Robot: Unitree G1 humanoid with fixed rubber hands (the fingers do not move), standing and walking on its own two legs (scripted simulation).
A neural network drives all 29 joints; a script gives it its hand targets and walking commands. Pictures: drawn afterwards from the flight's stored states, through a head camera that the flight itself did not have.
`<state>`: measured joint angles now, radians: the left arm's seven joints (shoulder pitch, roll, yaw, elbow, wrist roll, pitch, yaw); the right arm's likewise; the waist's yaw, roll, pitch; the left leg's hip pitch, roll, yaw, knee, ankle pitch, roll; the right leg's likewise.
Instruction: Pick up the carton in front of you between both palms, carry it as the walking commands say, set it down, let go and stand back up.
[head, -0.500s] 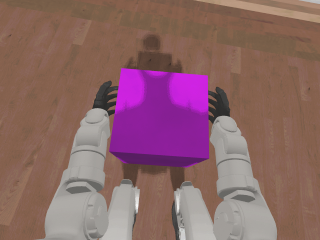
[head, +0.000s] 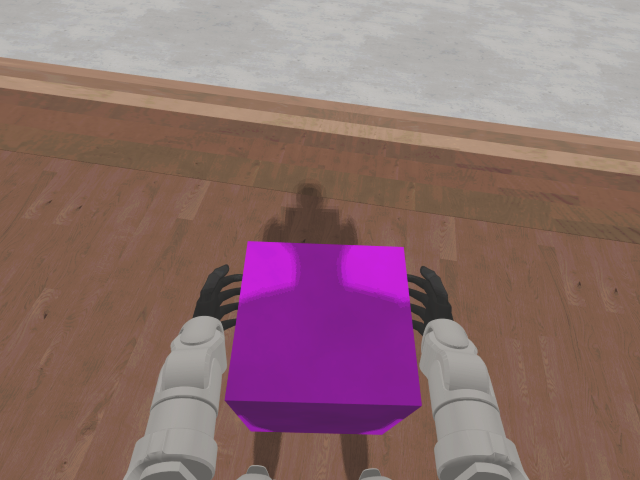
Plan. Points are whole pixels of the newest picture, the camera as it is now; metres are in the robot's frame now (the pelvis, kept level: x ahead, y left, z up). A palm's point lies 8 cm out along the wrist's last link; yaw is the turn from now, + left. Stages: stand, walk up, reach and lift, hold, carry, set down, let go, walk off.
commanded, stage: reach and lift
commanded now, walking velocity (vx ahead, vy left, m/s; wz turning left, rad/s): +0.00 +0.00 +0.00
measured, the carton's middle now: (320, 346) +0.34 +0.00 -0.09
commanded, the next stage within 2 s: hold in 1.36 s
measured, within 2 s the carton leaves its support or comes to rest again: neither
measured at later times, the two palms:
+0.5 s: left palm (187, 314) +0.30 +0.15 +0.08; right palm (469, 310) +0.31 -0.15 +0.08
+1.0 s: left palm (185, 301) +0.31 +0.15 +0.09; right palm (469, 300) +0.32 -0.15 +0.09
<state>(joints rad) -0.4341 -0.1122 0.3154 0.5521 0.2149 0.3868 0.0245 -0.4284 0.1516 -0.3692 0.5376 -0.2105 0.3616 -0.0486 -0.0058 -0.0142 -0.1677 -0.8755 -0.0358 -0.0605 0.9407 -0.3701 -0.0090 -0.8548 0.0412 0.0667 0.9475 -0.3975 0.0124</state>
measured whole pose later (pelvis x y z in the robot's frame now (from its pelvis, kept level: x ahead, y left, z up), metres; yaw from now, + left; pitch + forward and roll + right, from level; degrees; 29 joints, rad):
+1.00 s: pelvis +0.02 +0.00 +0.06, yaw +0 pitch -5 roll +0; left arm -0.30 -0.16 0.26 0.33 0.29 0.65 -0.01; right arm -0.31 0.17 -0.29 0.35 -0.30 0.62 0.01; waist 0.00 -0.01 0.02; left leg -0.14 -0.02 -0.06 0.42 -0.20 0.00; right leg -0.12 0.02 0.08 0.43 -0.22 0.01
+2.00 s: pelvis +0.05 -0.02 +0.06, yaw -1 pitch +2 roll +1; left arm -0.23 -0.14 0.13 0.05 0.17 0.92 0.05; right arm -0.21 0.11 -0.16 0.00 -0.16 0.93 -0.05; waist 0.00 0.01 -0.16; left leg -0.40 0.04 0.05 0.76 -0.40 0.00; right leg -0.22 0.00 -0.06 0.44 -0.26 -0.04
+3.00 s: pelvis +0.61 -0.04 +0.06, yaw -2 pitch +4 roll +0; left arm -0.17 -0.13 0.11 -0.36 0.09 1.19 0.09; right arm -0.18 0.14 -0.12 -0.39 -0.11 1.19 -0.10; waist 0.03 0.01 -0.08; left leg -0.60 0.08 0.16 0.60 -0.09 0.03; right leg -0.01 -0.04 -0.23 0.32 -0.38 0.00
